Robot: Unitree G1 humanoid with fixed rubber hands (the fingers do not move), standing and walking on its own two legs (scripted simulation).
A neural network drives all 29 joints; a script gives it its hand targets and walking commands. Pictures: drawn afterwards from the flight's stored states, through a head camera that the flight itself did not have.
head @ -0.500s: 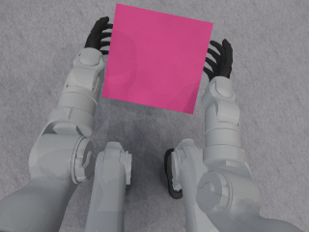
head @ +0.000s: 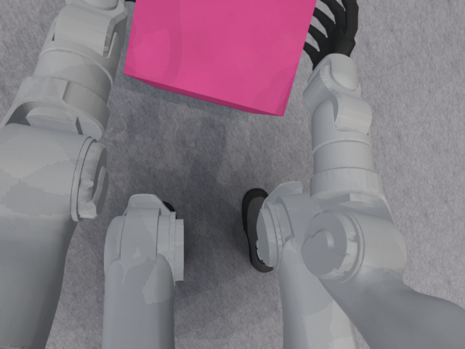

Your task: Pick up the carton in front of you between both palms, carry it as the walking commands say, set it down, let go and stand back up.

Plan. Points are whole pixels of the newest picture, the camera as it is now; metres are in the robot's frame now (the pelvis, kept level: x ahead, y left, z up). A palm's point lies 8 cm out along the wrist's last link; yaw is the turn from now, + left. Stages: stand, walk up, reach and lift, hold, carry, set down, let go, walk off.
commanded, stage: set down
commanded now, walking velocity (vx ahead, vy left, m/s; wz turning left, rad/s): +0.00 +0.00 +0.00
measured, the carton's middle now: (220, 38) +0.55 +0.00 -0.25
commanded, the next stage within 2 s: none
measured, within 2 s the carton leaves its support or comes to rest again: rests again in 0.34 s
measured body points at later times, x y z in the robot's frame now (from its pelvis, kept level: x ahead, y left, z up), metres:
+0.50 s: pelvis +0.00 +0.00 -0.01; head +0.36 +0.06 +0.25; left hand +0.58 +0.13 -0.19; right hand +0.52 -0.17 -0.17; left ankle +0.09 +0.10 -0.36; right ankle +0.12 -0.14 -0.36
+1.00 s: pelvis +0.01 +0.00 -0.02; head +0.37 +0.06 +0.24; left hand +0.59 +0.14 -0.19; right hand +0.52 -0.17 -0.17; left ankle +0.09 +0.10 -0.36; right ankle +0.12 -0.14 -0.36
